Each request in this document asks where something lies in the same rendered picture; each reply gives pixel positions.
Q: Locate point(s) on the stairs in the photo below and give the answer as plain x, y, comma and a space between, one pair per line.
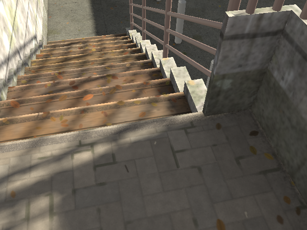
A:
83, 83

